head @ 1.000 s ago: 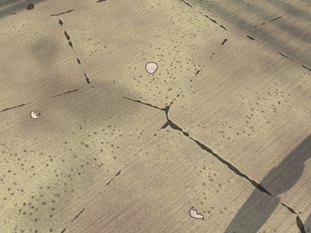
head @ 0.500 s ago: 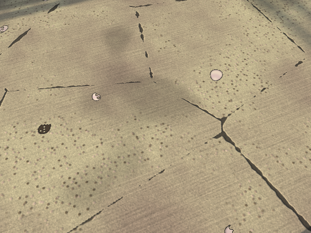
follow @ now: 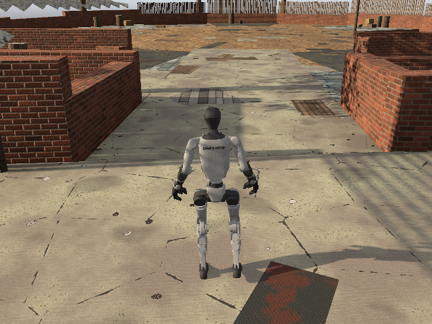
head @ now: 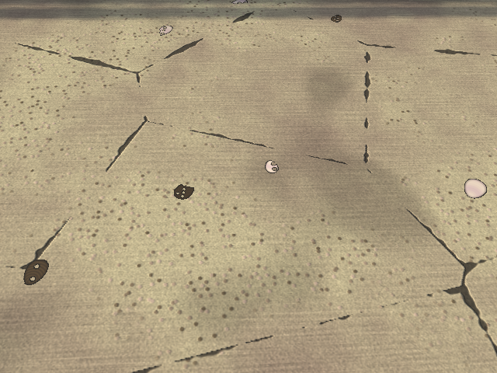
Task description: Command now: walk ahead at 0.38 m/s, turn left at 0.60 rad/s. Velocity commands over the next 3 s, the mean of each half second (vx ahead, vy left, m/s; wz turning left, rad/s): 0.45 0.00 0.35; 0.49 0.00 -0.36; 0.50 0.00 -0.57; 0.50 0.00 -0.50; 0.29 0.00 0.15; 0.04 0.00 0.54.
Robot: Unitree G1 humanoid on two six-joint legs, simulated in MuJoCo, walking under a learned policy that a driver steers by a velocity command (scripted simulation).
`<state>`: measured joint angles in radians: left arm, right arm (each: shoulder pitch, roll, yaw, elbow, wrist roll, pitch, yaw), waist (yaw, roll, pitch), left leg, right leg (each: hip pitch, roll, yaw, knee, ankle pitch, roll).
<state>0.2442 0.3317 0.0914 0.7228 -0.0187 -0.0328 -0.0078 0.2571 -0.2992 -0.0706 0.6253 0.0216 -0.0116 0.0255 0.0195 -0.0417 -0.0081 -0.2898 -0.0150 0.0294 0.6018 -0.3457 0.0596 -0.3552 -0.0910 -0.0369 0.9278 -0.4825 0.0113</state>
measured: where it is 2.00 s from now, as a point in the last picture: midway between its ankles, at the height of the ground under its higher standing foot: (282, 209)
